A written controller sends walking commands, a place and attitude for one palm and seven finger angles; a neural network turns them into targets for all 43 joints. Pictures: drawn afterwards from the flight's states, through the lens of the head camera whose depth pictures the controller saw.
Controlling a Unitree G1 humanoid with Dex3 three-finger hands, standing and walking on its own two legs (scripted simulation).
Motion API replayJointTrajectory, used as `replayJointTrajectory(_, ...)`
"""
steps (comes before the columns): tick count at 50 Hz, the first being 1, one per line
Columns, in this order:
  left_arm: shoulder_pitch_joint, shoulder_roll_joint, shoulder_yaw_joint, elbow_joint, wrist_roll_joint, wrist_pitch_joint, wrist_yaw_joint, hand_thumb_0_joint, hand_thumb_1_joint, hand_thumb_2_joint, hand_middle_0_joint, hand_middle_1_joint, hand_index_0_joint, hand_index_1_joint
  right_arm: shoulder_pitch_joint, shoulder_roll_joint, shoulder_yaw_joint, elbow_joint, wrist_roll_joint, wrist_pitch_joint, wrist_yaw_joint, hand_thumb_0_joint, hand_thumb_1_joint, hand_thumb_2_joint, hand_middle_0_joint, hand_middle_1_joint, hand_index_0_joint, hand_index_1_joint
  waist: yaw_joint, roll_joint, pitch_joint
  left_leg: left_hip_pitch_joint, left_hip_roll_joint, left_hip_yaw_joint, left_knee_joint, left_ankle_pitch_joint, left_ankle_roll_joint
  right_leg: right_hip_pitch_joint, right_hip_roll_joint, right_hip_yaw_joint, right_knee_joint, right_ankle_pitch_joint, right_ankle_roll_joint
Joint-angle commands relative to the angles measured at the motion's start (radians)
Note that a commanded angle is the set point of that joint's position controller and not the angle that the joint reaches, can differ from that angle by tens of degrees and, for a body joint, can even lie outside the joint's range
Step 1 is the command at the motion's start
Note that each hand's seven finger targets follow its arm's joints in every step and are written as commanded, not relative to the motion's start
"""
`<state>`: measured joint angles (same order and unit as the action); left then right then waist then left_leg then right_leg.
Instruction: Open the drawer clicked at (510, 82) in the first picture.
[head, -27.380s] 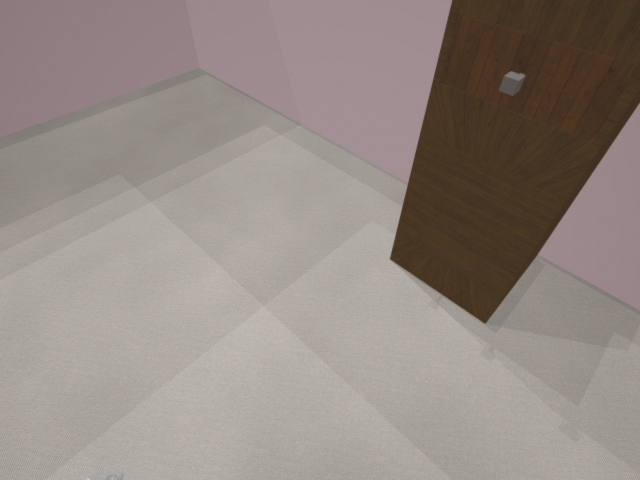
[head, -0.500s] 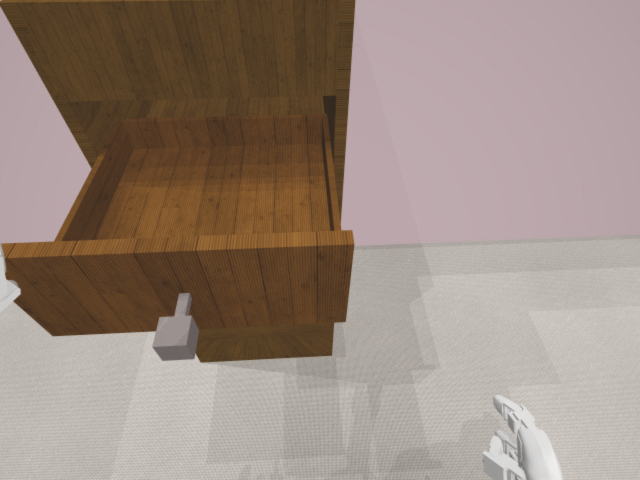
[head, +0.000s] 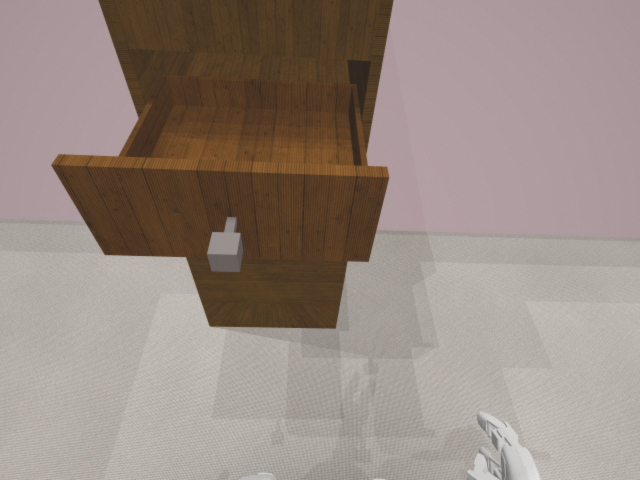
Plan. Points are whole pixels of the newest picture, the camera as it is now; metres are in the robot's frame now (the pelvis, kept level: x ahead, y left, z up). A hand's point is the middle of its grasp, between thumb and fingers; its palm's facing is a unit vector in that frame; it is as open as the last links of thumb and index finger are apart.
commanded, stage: step back with the hand held close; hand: left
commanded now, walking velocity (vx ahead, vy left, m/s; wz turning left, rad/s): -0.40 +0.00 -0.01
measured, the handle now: (228, 241) +0.38 +0.14 +0.10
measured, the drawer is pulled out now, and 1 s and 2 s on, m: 0.29 0.29 0.29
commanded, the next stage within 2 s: stop stepping back and stand still in 0.16 s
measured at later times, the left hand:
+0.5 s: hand out of the picture +0.05 +0.21 +0.30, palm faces +0.54 -0.74 -0.41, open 7.4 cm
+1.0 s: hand out of the picture +0.00 +0.24 +0.29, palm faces +0.58 -0.75 -0.31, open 7.4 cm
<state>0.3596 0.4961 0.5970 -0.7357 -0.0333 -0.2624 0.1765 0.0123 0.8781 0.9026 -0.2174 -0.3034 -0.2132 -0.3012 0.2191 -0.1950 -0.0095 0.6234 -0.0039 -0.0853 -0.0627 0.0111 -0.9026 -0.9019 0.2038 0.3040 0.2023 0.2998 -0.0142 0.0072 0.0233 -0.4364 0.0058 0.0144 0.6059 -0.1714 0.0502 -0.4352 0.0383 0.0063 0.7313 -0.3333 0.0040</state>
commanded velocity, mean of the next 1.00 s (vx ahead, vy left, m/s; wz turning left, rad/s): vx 0.07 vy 0.02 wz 0.01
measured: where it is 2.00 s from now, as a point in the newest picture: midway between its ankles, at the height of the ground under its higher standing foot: outside the picture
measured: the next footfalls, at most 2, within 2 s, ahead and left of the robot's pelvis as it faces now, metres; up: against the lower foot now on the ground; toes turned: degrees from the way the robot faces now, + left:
right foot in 0.24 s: -0.15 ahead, -0.11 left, +0.00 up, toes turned +1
left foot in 0.46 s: -0.04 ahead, +0.07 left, +0.00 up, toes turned -2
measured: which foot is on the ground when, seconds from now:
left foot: down 0.00-0.28, up 0.30-0.44, down 0.46-0.76, up 0.78-0.96, down 0.98-1.00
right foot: up 0.00-0.22, down 0.24-1.00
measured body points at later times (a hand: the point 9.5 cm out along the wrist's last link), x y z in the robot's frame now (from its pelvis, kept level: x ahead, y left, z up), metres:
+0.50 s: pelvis -0.13 -0.02 +0.00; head -0.16 -0.01 +0.45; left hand +0.02 +0.25 +0.32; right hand +0.00 -0.28 -0.08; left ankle -0.08 +0.08 -0.73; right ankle -0.18 -0.13 -0.73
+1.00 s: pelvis -0.19 -0.01 +0.00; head -0.22 +0.00 +0.45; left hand -0.03 +0.28 +0.31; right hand -0.07 -0.26 -0.09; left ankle -0.13 +0.12 -0.73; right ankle -0.21 -0.10 -0.73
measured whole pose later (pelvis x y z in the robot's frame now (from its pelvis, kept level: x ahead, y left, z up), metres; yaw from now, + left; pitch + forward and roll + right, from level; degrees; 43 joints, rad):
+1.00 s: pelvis -0.19 -0.01 +0.00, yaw +0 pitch -2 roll -1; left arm 0.30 0.45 0.55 -0.61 -0.04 -0.25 0.18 0.01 0.88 0.90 -0.21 -0.30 -0.21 -0.30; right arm 0.30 -0.23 0.01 0.68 0.00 -0.08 -0.07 0.01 -0.90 -0.90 0.20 0.30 0.20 0.30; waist -0.02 0.01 -0.05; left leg -0.34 0.05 0.05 0.59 -0.28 0.03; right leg -0.22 0.00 -0.09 0.60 -0.35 -0.04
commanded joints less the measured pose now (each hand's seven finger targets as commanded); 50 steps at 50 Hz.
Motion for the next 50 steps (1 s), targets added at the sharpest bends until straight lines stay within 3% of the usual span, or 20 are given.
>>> replayJointTrajectory(1,-0.033,0.187,0.118,-0.235,-0.015,-0.056,0.012,0.0,0.9,0.9,-0.2,-0.3,-0.2,-0.3,-0.082,-0.132,-0.066,-0.145,-0.011,-0.096,0.013,0.0,-0.9,-0.9,0.2,0.3,0.2,0.3,0.017,0.175,-0.2,0.071,0.289,-0.268,-0.293,0.041,0.09,0.097,0.0,0.036,0.177,-0.143,-0.01)
replayJointTrajectory(7,-0.042,0.179,0.092,-0.223,-0.047,-0.039,-0.01,0.0,0.9,0.9,-0.2,-0.3,-0.2,-0.3,-0.1,-0.128,-0.048,-0.093,-0.019,-0.104,0.033,0.0,-0.9,-0.9,0.2,0.3,0.2,0.3,0.015,0.233,-0.232,0.239,0.257,-0.228,-0.29,0.342,0.066,0.143,0.038,-0.019,-0.056,-0.144,-0.007)
replayJointTrajectory(10,-0.032,0.208,0.129,-0.228,-0.069,-0.05,-0.033,0.0,0.9,0.9,-0.2,-0.3,-0.2,-0.3,-0.134,-0.127,-0.045,-0.106,-0.009,-0.096,0.04,0.0,-0.9,-0.9,0.2,0.3,0.2,0.3,0.035,0.246,-0.262,0.202,0.217,-0.159,-0.305,0.173,0.022,0.255,0.038,-0.045,-0.255,-0.054,-0.029)
replayJointTrajectory(11,-0.011,0.24,0.16,-0.235,-0.072,-0.057,-0.037,0.0,0.9,0.9,-0.2,-0.3,-0.2,-0.3,-0.14,-0.129,-0.046,-0.112,-0.01,-0.088,0.039,0.0,-0.9,-0.9,0.2,0.3,0.2,0.3,0.038,0.232,-0.253,0.187,0.191,-0.135,-0.266,0.147,0.005,0.259,0.009,-0.022,-0.345,0.04,-0.041)
replayJointTrajectory(14,-0.012,0.262,0.161,-0.223,-0.084,-0.076,-0.029,0.0,0.9,0.9,-0.2,-0.3,-0.2,-0.3,-0.137,-0.103,-0.041,-0.125,0.035,-0.066,0.03,0.0,-0.9,-0.9,0.2,0.3,0.2,0.3,0.025,-0.168,-0.231,0.153,-0.027,0.015,0.199,-0.139,-0.095,0.139,-0.295,0.198,-0.462,0.448,-0.094)
replayJointTrajectory(16,0.072,0.319,0.244,-0.206,-0.066,-0.048,-0.007,0.0,0.9,0.9,-0.2,-0.3,-0.2,-0.3,-0.142,-0.108,-0.024,-0.157,0.033,-0.049,0.023,0.0,-0.9,-0.9,0.2,0.3,0.2,0.3,0.024,-0.121,-0.248,-0.015,-0.003,-0.048,0.361,-0.202,-0.077,0.22,-0.312,0.184,-0.322,0.745,-0.131)
replayJointTrajectory(18,0.058,0.244,0.184,-0.144,-0.049,-0.014,-0.005,0.0,0.9,0.9,-0.2,-0.3,-0.2,-0.3,-0.108,-0.08,-0.007,-0.155,0.028,-0.033,0.008,0.0,-0.9,-0.9,0.2,0.3,0.2,0.3,-0.001,-0.053,-0.193,0.05,0.019,-0.03,0.159,-0.131,-0.068,0.235,-0.259,0.117,-0.292,0.656,-0.118)
replayJointTrajectory(21,-0.046,0.219,0.125,-0.04,-0.047,0.009,0.006,0.0,0.9,0.9,-0.2,-0.3,-0.2,-0.3,-0.087,-0.135,-0.032,-0.124,0.027,-0.043,-0.009,0.0,-0.9,-0.9,0.2,0.3,0.2,0.3,-0.016,-0.042,-0.086,0.254,0.041,-0.04,-0.082,-0.014,-0.037,0.075,-0.175,0.082,-0.373,0.182,-0.043)
replayJointTrajectory(24,-0.049,0.177,0.055,0.09,-0.029,0.007,-0.007,0.0,0.9,0.9,-0.2,-0.3,-0.2,-0.3,-0.078,-0.157,-0.037,-0.132,0.032,-0.051,-0.008,0.0,-0.9,-0.9,0.2,0.3,0.2,0.3,-0.014,-0.026,0.019,0.199,0.062,-0.091,-0.105,-0.096,-0.013,0.042,-0.138,0.12,-0.462,-0.022,-0.039)
replayJointTrajectory(26,-0.108,0.17,0.02,-0.04,-0.024,-0.012,-0.015,0.0,0.9,0.9,-0.2,-0.3,-0.2,-0.3,-0.094,-0.156,-0.03,-0.141,0.023,-0.044,-0.006,0.0,-0.9,-0.9,0.2,0.3,0.2,0.3,-0.017,0.093,0.009,0.178,0.078,-0.14,-0.21,-0.215,-0.01,0.055,-0.109,0.069,-0.419,-0.15,-0.043)
replayJointTrajectory(30,-0.083,0.15,0.002,-0.186,0.001,-0.014,-0.005,0.0,0.9,0.9,-0.2,-0.3,-0.2,-0.3,-0.106,-0.141,-0.025,-0.166,0.011,-0.068,-0.005,0.0,-0.9,-0.9,0.2,0.3,0.2,0.3,0.002,0.261,-0.044,-0.032,0.185,-0.321,-0.514,-0.642,0.015,0.245,0.029,-0.08,-0.083,-0.123,-0.021)
replayJointTrajectory(34,0.018,0.191,0.062,-0.277,0.0,-0.014,0.003,0.0,0.9,0.9,-0.2,-0.3,-0.2,-0.3,-0.101,-0.124,-0.028,-0.164,-0.004,-0.087,0.004,0.0,-0.9,-0.9,0.2,0.3,0.2,0.3,0.01,0.23,-0.127,-0.022,0.149,-0.21,-0.403,-0.489,0.013,0.344,0.009,-0.09,-0.185,-0.127,-0.047)
replayJointTrajectory(36,0.056,0.235,0.126,-0.252,-0.009,-0.01,0.008,0.0,0.9,0.9,-0.2,-0.3,-0.2,-0.3,-0.086,-0.123,-0.033,-0.162,-0.008,-0.068,0.003,0.0,-0.9,-0.9,0.2,0.3,0.2,0.3,0.005,0.132,-0.138,-0.046,0.08,-0.123,-0.204,-0.394,-0.019,0.358,-0.062,0.026,-0.331,-0.186,-0.098)
replayJointTrajectory(38,-0.005,0.234,0.134,-0.201,-0.022,-0.014,0.01,0.0,0.9,0.9,-0.2,-0.3,-0.2,-0.3,-0.069,-0.114,-0.042,-0.135,-0.004,-0.042,0.009,0.0,-0.9,-0.9,0.2,0.3,0.2,0.3,0.007,-0.135,-0.093,-0.147,-0.002,0.011,0.247,-0.219,-0.057,0.275,-0.327,0.43,-0.55,-0.42,-0.223)
replayJointTrajectory(39,-0.032,0.216,0.128,-0.15,-0.024,-0.018,0.013,0.0,0.9,0.9,-0.2,-0.3,-0.2,-0.3,-0.061,-0.126,-0.049,-0.123,0.001,-0.039,0.01,0.0,-0.9,-0.9,0.2,0.3,0.2,0.3,0.003,-0.14,-0.043,-0.225,0.011,-0.006,0.408,-0.204,-0.061,0.269,-0.383,0.481,-0.575,-0.342,-0.256)
replayJointTrajectory(41,-0.089,0.195,0.106,-0.038,-0.021,-0.019,0.008,0.0,0.9,0.9,-0.2,-0.3,-0.2,-0.3,-0.051,-0.125,-0.037,-0.117,0.006,-0.041,0.01,0.0,-0.9,-0.9,0.2,0.3,0.2,0.3,-0.02,-0.056,-0.022,-0.157,0.064,-0.038,0.367,-0.213,-0.05,0.173,-0.357,0.344,-0.532,-0.294,-0.218)
replayJointTrajectory(44,-0.129,0.163,0.041,0.1,-0.011,-0.004,-0.002,0.0,0.9,0.9,-0.2,-0.3,-0.2,-0.3,-0.077,-0.116,-0.02,-0.106,0.012,-0.041,-0.009,0.0,-0.9,-0.9,0.2,0.3,0.2,0.3,-0.006,-0.121,0.067,0.052,0.065,0.039,0.137,-0.197,-0.029,-0.012,-0.286,0.199,-0.533,-0.373,-0.17)
replayJointTrajectory(46,-0.164,0.146,-0.002,0.072,-0.009,-0.003,-0.001,0.0,0.9,0.9,-0.2,-0.3,-0.2,-0.3,-0.077,-0.127,-0.024,-0.098,0.009,-0.05,-0.018,0.0,-0.9,-0.9,0.2,0.3,0.2,0.3,-0.009,-0.064,0.068,0.175,0.043,0.075,-0.028,-0.196,-0.016,-0.026,-0.251,0.147,-0.472,-0.362,-0.141)
replayJointTrajectory(48,-0.157,0.131,-0.028,-0.03,-0.008,-0.012,-0.003,0.0,0.9,0.9,-0.2,-0.3,-0.2,-0.3,-0.069,-0.141,-0.026,-0.125,0.008,-0.059,-0.017,0.0,-0.9,-0.9,0.2,0.3,0.2,0.3,-0.009,0.054,0.033,0.228,0.096,-0.052,-0.181,-0.281,0.028,0.001,-0.148,0.075,-0.301,-0.232,-0.081)
replayJointTrajectory(50,-0.151,0.158,0.007,-0.13,-0.008,-0.026,0.0,0.0,0.9,0.9,-0.2,-0.3,-0.2,-0.3,-0.079,-0.148,-0.028,-0.138,0.018,-0.067,-0.008,0.0,-0.9,-0.9,0.2,0.3,0.2,0.3,-0.007,0.172,-0.021,0.206,0.255,-0.296,-0.291,-0.31,0.083,0.024,-0.041,-0.039,-0.105,-0.071,-0.011)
